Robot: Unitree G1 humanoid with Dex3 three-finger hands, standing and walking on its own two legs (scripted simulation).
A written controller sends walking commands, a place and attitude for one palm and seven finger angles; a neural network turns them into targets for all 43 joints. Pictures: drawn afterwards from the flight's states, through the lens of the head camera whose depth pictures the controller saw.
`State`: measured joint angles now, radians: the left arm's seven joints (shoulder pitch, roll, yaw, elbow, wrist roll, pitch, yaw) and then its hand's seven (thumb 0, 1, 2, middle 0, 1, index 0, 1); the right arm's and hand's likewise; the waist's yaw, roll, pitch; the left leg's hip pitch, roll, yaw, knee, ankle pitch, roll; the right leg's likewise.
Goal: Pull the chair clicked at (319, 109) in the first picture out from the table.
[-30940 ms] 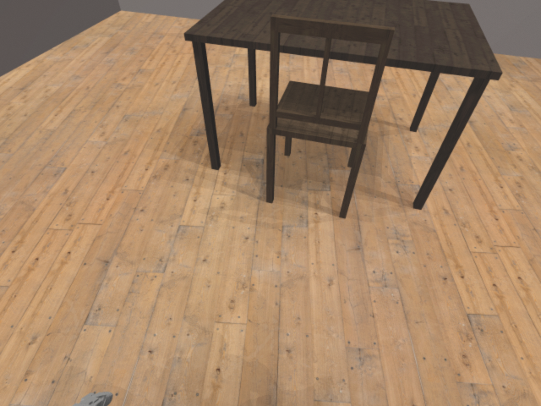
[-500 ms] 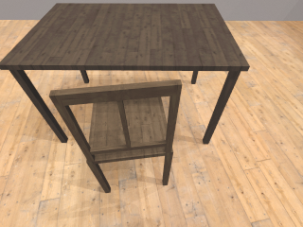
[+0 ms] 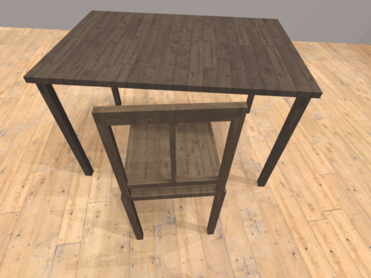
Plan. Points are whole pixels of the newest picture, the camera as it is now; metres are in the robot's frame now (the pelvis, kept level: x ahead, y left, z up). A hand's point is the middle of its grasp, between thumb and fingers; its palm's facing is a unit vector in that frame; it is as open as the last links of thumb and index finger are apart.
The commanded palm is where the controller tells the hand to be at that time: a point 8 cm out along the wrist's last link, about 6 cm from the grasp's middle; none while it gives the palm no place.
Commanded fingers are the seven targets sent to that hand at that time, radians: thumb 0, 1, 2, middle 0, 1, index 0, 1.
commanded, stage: look again from close up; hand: left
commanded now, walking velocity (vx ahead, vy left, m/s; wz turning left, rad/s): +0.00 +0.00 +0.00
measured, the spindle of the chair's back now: (173, 154) +0.49 +0.07 -0.08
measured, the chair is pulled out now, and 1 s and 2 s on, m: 0.18 0.18 0.18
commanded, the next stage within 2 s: shuffle to correct the standing spot in 0.64 s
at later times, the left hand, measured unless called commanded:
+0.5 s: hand out of the picture -0.03 +0.18 -0.17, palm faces +0.00 -0.98 -0.19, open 7.3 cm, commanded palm none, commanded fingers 0.00 0.90 0.90 -0.20 -0.30 -0.20 -0.30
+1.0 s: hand out of the picture -0.01 +0.15 -0.17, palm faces +0.01 -0.98 -0.18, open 7.3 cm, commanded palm none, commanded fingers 0.00 0.90 0.90 -0.20 -0.30 -0.20 -0.30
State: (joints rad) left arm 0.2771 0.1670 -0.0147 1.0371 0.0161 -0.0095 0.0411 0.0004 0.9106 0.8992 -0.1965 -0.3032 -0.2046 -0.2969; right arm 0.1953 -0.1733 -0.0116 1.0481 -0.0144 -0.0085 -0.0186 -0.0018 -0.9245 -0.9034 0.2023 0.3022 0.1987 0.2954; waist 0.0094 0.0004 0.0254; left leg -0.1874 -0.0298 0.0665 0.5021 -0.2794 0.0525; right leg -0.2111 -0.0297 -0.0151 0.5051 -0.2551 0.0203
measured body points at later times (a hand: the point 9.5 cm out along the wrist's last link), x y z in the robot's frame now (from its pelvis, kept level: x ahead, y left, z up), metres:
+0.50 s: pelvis -0.01 +0.01 +0.00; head +0.00 +0.01 +0.45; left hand -0.02 +0.24 -0.16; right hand -0.02 -0.21 -0.16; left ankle +0.00 +0.08 -0.74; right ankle +0.01 -0.13 -0.74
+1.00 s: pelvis +0.01 -0.01 +0.00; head +0.01 -0.02 +0.45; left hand -0.01 +0.21 -0.16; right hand -0.02 -0.22 -0.16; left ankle +0.00 +0.08 -0.74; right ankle +0.01 -0.13 -0.74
